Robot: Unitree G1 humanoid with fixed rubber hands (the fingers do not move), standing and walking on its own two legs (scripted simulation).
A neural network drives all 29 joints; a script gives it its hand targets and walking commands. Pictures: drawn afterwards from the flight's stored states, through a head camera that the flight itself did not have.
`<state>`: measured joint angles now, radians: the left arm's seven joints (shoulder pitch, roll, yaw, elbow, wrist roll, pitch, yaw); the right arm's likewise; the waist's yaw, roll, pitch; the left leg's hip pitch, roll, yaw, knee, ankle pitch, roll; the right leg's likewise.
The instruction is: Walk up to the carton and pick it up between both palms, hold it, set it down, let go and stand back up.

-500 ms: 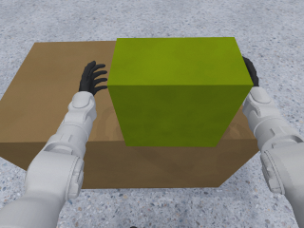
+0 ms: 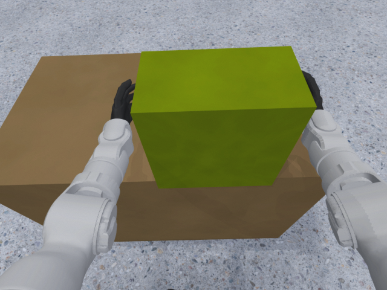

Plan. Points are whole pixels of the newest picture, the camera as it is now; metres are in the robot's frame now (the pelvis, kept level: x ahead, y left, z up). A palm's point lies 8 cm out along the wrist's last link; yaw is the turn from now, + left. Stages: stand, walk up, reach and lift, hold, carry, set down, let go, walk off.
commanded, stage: reach and lift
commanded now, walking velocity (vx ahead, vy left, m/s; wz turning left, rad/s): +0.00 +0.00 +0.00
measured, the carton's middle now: (215, 127) +0.46 +0.01 +0.04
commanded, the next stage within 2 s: none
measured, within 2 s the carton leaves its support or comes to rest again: leaves its support in 1.30 s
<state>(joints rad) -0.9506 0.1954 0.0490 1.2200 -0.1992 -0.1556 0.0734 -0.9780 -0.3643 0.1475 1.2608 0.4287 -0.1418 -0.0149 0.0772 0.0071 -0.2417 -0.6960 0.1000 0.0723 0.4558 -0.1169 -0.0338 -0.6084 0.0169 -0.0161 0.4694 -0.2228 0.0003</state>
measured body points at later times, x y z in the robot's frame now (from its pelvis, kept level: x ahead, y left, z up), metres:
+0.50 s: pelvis +0.01 +0.00 +0.00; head +0.07 +0.00 +0.45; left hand +0.45 +0.21 +0.08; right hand +0.48 -0.18 +0.10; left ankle +0.04 +0.14 -0.73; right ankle -0.02 -0.12 -0.73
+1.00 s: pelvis +0.00 +0.00 +0.01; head +0.07 +0.01 +0.46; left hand +0.44 +0.21 +0.09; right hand +0.46 -0.18 +0.10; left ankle +0.04 +0.14 -0.73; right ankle -0.02 -0.12 -0.73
